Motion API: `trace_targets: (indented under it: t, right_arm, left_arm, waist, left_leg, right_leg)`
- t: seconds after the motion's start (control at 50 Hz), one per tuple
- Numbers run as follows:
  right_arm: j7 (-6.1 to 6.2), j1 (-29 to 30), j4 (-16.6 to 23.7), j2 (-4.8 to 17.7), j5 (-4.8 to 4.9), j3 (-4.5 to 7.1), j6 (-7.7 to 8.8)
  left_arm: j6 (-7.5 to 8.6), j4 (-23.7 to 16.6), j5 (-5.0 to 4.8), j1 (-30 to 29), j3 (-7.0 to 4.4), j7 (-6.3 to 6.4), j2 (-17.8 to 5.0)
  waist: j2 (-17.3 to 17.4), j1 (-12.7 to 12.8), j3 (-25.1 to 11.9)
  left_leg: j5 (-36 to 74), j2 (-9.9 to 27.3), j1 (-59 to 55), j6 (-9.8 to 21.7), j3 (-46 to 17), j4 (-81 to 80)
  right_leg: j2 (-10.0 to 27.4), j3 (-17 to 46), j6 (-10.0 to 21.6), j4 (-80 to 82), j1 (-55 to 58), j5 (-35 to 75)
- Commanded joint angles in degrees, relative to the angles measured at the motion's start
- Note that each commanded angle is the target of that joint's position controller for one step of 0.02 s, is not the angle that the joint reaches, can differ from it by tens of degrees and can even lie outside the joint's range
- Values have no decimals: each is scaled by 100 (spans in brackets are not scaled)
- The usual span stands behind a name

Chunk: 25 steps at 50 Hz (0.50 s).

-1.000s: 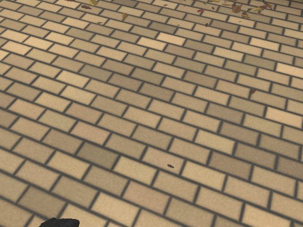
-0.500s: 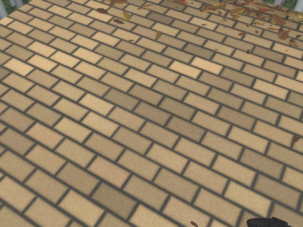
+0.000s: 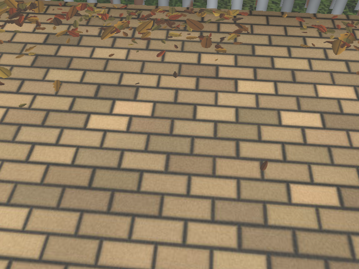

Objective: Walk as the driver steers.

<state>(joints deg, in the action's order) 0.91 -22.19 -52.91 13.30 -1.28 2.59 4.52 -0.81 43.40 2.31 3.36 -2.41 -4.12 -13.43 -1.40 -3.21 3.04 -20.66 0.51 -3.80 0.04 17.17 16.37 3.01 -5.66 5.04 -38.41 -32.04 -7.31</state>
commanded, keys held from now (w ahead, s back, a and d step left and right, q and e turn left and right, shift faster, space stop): w+e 1.00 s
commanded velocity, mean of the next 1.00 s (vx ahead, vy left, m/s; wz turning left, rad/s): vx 0.49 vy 0.00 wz -0.59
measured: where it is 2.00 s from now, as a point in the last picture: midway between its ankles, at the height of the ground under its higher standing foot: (302, 159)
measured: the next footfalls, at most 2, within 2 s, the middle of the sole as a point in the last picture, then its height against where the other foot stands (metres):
right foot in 0.06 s outside the picture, level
left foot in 0.58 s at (176, 251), level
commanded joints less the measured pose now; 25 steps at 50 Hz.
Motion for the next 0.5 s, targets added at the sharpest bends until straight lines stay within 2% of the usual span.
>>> trace_targets:
  t: [0.02,0.04,0.06,0.08,0.1,0.12,0.14,0.16,0.18,0.2,0.22,0.26,0.32,0.44,0.5]
  right_arm:
    - [55,-89,189,1092,-17,251,-60]
    - [51,-83,188,1163,-10,267,-120]
    - [38,-1,250,1174,10,261,-164]
    - [4,-86,544,776,70,154,-143]
    - [-92,227,956,634,29,153,-76]
    - [-118,861,1070,906,-36,182,-31]
    - [-138,926,1079,761,45,130,39]
    - [-125,758,969,728,49,126,63]
    - [-117,693,957,725,-54,131,-8]
    - [-130,507,889,690,-136,121,-112]
    - [-149,465,887,665,-169,121,-200]
    - [-176,623,971,583,-157,106,-299]
    - [-186,1374,1229,579,-137,89,-324]
    - [-245,2466,1606,559,-72,7,-241]
    - [-247,2632,1753,650,-31,-7,-168]
  left_arm:
    - [74,-378,27,11,-142,46,-465]
    - [117,-235,27,536,-207,89,-550]
    - [182,67,67,1476,-314,167,-711]
    - [199,180,123,2157,-516,261,-1378]
    - [143,43,-89,1908,-612,287,-1862]
    - [78,60,-165,1910,-581,325,-1702]
    - [89,115,-188,1649,-500,369,-1399]
    - [125,121,-194,1394,-417,386,-1103]
    - [176,115,-226,1194,-363,409,-952]
    - [231,63,-226,1059,-325,407,-867]
    - [300,63,-233,1112,-317,387,-872]
    - [378,122,-239,1305,-350,358,-1012]
    - [389,195,-225,1696,-363,360,-1067]
    - [379,289,-191,2300,-377,411,-1128]
    - [372,265,-145,2336,-393,467,-1219]
  waist:
    - [687,283,-123]
    - [636,506,-447]
    - [350,943,-976]
    - [-491,1121,-1643]
    - [-1270,868,-1904]
    - [-302,1048,-1343]
    - [-66,829,-711]
    - [216,523,-313]
    - [178,317,-193]
    - [109,187,-288]
    - [81,158,-373]
    - [47,155,-357]
    - [-78,401,-99]
    - [-205,828,-48]
    - [-289,813,-48]
  left_leg:
    - [5482,1627,-197,638,-327,738]
    - [5850,1580,-156,609,-247,1645]
    - [5221,1440,450,437,-113,3003]
    - [2815,1094,2258,161,-95,4897]
    - [-1105,-172,4262,-146,-961,6468]
    - [-684,175,4880,-97,-1770,6526]
    - [-122,422,4831,-49,-1806,6167]
    - [145,619,4422,-34,-1824,5522]
    - [198,698,4046,-84,-1861,5165]
    - [266,709,3729,-139,-1862,4990]
    - [296,656,3620,-189,-1809,4899]
    - [544,613,3717,-277,-1737,4536]
    - [1139,596,4196,-375,-1720,3760]
    - [1862,292,4332,-331,-1760,2385]
    - [1705,124,3927,-193,-1819,1878]
  right_leg:
    - [-451,-346,350,245,487,-849]
    - [-703,-388,497,449,1087,-1001]
    - [-810,-205,696,940,2365,-753]
    - [570,1781,1188,1213,4107,-1608]
    - [1727,4870,1889,2221,4950,-1298]
    - [1629,4237,1785,2343,4666,-765]
    - [1483,3442,1624,2319,3945,-217]
    - [1143,2858,1329,2393,3197,472]
    - [837,2462,1168,2442,2737,951]
    - [653,2207,1109,2485,2521,1219]
    - [563,2124,1134,2495,2436,1523]
    - [425,2005,1137,2591,2313,1530]
    - [351,2128,1038,2737,2399,1147]
    - [354,2365,880,2383,3061,1601]
    - [463,2600,756,2061,3219,2057]
Keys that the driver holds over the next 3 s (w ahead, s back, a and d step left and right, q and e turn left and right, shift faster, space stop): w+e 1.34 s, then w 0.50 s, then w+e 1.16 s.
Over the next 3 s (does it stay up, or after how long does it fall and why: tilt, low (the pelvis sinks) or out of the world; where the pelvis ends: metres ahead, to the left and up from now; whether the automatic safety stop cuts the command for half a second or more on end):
stays up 1.12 -1.03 0.01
